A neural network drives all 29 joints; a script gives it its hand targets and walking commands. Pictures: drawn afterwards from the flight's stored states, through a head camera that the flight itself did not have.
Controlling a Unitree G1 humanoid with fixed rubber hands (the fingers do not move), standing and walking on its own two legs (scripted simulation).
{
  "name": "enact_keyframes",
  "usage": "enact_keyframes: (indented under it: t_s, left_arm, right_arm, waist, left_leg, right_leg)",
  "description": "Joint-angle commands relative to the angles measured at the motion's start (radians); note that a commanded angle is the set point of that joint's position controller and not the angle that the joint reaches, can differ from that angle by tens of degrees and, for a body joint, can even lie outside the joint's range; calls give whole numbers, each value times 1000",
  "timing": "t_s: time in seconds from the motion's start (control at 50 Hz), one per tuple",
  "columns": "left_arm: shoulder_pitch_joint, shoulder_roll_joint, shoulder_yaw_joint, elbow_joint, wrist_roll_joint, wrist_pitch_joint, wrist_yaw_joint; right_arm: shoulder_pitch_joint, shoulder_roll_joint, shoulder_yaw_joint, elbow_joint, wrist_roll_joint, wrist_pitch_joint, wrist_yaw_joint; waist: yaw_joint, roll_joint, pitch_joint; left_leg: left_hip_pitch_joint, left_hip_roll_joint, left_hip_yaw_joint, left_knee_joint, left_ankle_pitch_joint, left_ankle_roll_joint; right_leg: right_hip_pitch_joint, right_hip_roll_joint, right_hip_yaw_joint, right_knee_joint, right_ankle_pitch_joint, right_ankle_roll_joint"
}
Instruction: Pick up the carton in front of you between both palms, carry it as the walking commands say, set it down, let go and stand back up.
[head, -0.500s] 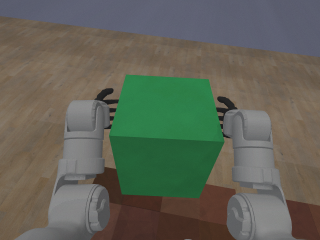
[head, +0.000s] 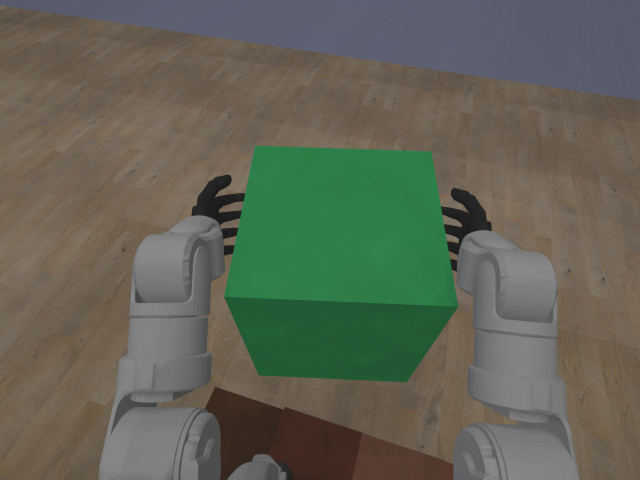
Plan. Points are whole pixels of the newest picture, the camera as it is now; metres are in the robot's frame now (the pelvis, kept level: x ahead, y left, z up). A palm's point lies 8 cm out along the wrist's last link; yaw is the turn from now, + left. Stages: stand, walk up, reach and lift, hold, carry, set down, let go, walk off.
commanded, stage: carry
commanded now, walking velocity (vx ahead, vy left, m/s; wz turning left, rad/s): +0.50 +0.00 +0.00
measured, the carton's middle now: (337, 273) +0.37 +0.01 +0.05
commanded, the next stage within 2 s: none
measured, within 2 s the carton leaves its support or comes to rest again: neither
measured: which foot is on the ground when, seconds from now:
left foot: up 0.00-0.04, down 0.06-0.58, up 0.60-1.00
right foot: down 0.00-0.06, up 0.08-0.56, down 0.58-1.00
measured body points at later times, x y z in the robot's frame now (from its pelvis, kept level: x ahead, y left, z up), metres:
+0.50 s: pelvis +0.31 +0.00 +0.00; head +0.32 +0.00 +0.45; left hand +0.69 +0.14 +0.13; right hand +0.67 -0.17 +0.12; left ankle +0.19 +0.09 -0.73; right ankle +0.44 -0.12 -0.72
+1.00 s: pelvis +0.63 -0.05 -0.04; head +0.66 -0.07 +0.41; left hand +1.00 +0.10 +0.06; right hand +1.00 -0.21 +0.05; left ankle +0.79 +0.06 -0.73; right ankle +0.49 -0.10 -0.77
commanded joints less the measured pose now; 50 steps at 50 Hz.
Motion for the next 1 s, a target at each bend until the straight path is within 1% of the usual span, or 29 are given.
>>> enact_keyframes:
  t_s: [0.0, 0.02, 0.04, 0.06, 0.08, 0.1, 0.12, 0.14, 0.16, 0.2, 0.28, 0.32, 0.38, 0.4, 0.46, 0.5, 0.52, 0.54, 0.56, 0.58, 0.6, 0.62, 0.64, 0.66, 0.68, 0.72, 0.8, 0.88, 0.98]
  left_arm:
    - [-607, -1011, -675, 17, -411, 31, -271]
    - [-605, -1008, -666, 41, -407, 35, -271]
    - [-607, -1007, -654, 59, -402, 37, -272]
    - [-619, -1000, -639, 74, -396, 40, -272]
    - [-640, -1037, -631, 86, -398, 46, -273]
    - [-664, -1041, -621, 88, -397, 44, -272]
    - [-693, -1069, -619, 81, -399, 39, -268]
    - [-710, -1086, -615, 68, -399, 33, -263]
    - [-714, -1102, -610, 57, -400, 30, -256]
    - [-705, -1106, -604, 35, -391, 28, -238]
    - [-665, -1079, -608, 8, -367, 31, -208]
    - [-651, -1062, -609, 11, -356, 37, -203]
    - [-625, -1046, -606, 49, -345, 46, -211]
    - [-622, -1045, -603, 65, -345, 49, -217]
    - [-629, -1048, -583, 116, -349, 49, -240]
    - [-633, -1054, -564, 153, -351, 45, -254]
    - [-628, -1057, -550, 175, -350, 41, -260]
    - [-609, -1056, -536, 198, -344, 34, -265]
    - [-594, -1049, -521, 216, -334, 28, -269]
    - [-560, -1045, -499, 242, -328, 23, -273]
    - [-578, -1014, -472, 253, -316, 16, -272]
    - [-590, -1036, -483, 242, -322, 7, -275]
    - [-627, -1077, -508, 190, -353, -4, -280]
    - [-686, -1114, -539, 124, -385, -10, -285]
    - [-761, -1128, -575, 46, -416, -18, -284]
    - [-766, -1140, -602, -21, -447, -26, -275]
    - [-646, -1139, -646, -31, -443, -33, -270]
    - [-627, -1107, -688, -57, -434, -42, -275]
    - [-607, -1027, -702, -77, -432, -22, -265]
  right_arm:
    - [-657, 991, 667, 12, 380, -2, 217]
    - [-651, 992, 655, 38, 383, 2, 226]
    - [-641, 991, 639, 66, 388, 5, 235]
    - [-634, 989, 620, 89, 395, 7, 243]
    - [-663, 972, 611, 113, 381, -2, 245]
    - [-655, 1013, 606, 125, 400, -3, 252]
    - [-705, 1043, 611, 82, 420, -9, 259]
    - [-769, 1078, 624, 48, 450, -12, 263]
    - [-820, 1103, 640, 11, 480, -16, 266]
    - [-859, 1129, 657, -24, 515, -19, 267]
    - [-823, 1117, 656, -36, 521, -11, 266]
    - [-802, 1100, 650, -20, 512, -3, 267]
    - [-745, 1080, 635, 41, 481, 2, 270]
    - [-728, 1076, 628, 64, 468, 2, 270]
    - [-705, 1071, 606, 120, 438, -6, 267]
    - [-697, 1075, 596, 144, 427, -15, 265]
    - [-698, 1078, 594, 151, 425, -19, 264]
    - [-706, 1085, 596, 152, 429, -24, 263]
    - [-711, 1088, 598, 157, 436, -28, 264]
    - [-725, 1090, 599, 166, 438, -33, 264]
    - [-724, 1128, 593, 189, 446, -30, 265]
    - [-748, 1125, 589, 171, 452, -34, 263]
    - [-809, 1144, 615, 124, 465, -42, 259]
    - [-851, 1168, 636, 84, 476, -53, 251]
    - [-849, 1188, 640, 51, 480, -59, 241]
    - [-804, 1187, 646, 16, 476, -69, 220]
    - [-660, 1174, 669, 17, 438, -79, 200]
    - [-647, 1133, 702, -11, 419, -87, 203]
    - [-646, 1047, 712, -41, 414, -60, 203]
  waist:
    - [-9, -148, -354]
    - [-40, -132, -379]
    - [-71, -111, -437]
    - [-103, -3, -514]
    - [-107, 269, -576]
    - [-113, 266, -527]
    - [-116, 187, -486]
    - [-114, 79, -462]
    - [-108, 43, -432]
    - [-93, 83, -444]
    - [-102, 110, -435]
    - [-107, 120, -409]
    - [-111, 123, -372]
    - [-116, 127, -360]
    - [-122, 117, -297]
    - [-123, 120, -280]
    - [-109, 111, -293]
    - [-69, 72, -329]
    - [-24, 13, -385]
    - [4, -97, -434]
    - [-32, -294, -486]
    - [-2, -352, -528]
    - [1, -268, -455]
    - [-20, -129, -425]
    - [-26, -126, -427]
    - [-27, -101, -454]
    - [-15, -100, -467]
    - [-4, -93, -401]
    - [11, -114, -340]
  left_leg:
    - [144, -75, 107, -168, 81, 21]
    - [289, -93, 139, -234, 125, 35]
    - [494, -75, 124, -232, 115, 50]
    - [705, 117, -130, -189, 103, 78]
    - [937, 312, -552, -232, 60, 239]
    - [958, 322, -636, -301, 59, 256]
    - [913, 304, -546, -281, 141, 240]
    - [847, 287, -467, -281, 206, 213]
    - [773, 272, -400, -303, 220, 186]
    - [725, 239, -311, -340, 175, 157]
    - [752, 227, -226, -372, 216, 181]
    - [757, 198, -162, -366, 280, 166]
    - [775, 157, -88, -338, 359, 137]
    - [811, 157, -90, -322, 368, 136]
    - [825, 150, -64, -286, 351, 106]
    - [790, 146, -41, -225, 385, 85]
    - [762, 140, -25, -154, 443, 67]
    - [703, 107, 20, -18, 463, 36]
    - [564, 70, 57, 179, 314, 11]
    - [342, 27, 45, 392, -34, 3]
    - [89, -71, -32, 577, -446, -13]
    - [-91, -83, -79, 721, -447, -20]
    - [-139, -36, -89, 714, -410, -8]
    - [-120, -14, -82, 670, -361, 1]
    - [-97, 16, -75, 627, -328, -1]
    - [-42, 37, -63, 589, -267, -6]
    - [-170, 41, -35, 481, -147, -14]
    - [-185, 13, 8, 256, -36, -7]
    - [34, -83, 124, -108, 178, 41]
  right_leg:
    - [256, -190, 80, 42, 849, -62]
    - [215, -176, 32, 137, 901, -30]
    - [119, -151, -8, 263, 816, 2]
    - [-58, -125, -11, 485, 477, 27]
    - [-397, 21, 26, 738, 67, 51]
    - [-556, 44, 105, 879, -147, 35]
    - [-599, 1, 150, 898, -118, 8]
    - [-590, -32, 160, 845, -65, 1]
    - [-561, -60, 160, 765, -28, 4]
    - [-494, -70, 143, 649, 10, 21]
    - [-513, -67, 90, 451, 59, 47]
    - [-504, -61, 62, 339, 144, 52]
    - [-493, -53, 31, 229, 320, 43]
    - [-515, -61, 44, 194, 376, 37]
    - [-487, -65, 51, 38, 475, 25]
    - [-381, -54, 22, -19, 491, 12]
    - [-281, -41, -2, -38, 485, 2]
    - [-111, -14, -47, -66, 485, 2]
    - [98, -39, -36, -9, 440, 12]
    - [286, -186, 133, 141, 610, 24]
    - [463, -366, 477, 167, 814, -75]
    - [523, -425, 659, 43, 424, -189]
    - [424, -382, 626, -28, 312, -173]
    - [337, -336, 550, -46, 319, -132]
    - [288, -352, 506, -36, 421, -145]
    - [221, -312, 403, -60, 417, -137]
    - [317, -256, 267, -12, 652, -134]
    - [332, -209, 200, -20, 781, -122]
    - [326, -154, 90, 8, 1029, -75]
